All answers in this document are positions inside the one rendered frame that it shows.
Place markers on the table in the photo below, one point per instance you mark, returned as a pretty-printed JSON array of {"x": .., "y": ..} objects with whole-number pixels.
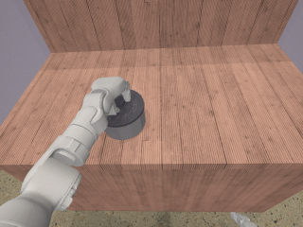
[{"x": 223, "y": 103}]

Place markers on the robot left forearm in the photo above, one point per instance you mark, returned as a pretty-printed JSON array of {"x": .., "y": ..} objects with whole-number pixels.
[{"x": 73, "y": 146}]

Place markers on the robot left hand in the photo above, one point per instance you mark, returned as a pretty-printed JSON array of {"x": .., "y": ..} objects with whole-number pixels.
[{"x": 118, "y": 86}]

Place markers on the robot right hand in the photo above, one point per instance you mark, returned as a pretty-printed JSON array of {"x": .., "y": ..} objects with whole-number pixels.
[{"x": 242, "y": 220}]

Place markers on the left robot upper arm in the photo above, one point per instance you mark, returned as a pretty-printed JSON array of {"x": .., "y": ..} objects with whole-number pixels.
[{"x": 52, "y": 188}]

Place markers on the pot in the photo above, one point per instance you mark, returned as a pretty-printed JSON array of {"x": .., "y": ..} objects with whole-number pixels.
[{"x": 129, "y": 131}]

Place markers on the knob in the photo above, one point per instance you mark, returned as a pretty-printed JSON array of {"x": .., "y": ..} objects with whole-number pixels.
[{"x": 119, "y": 101}]

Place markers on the lid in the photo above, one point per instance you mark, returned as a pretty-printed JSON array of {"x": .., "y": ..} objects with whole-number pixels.
[{"x": 130, "y": 112}]

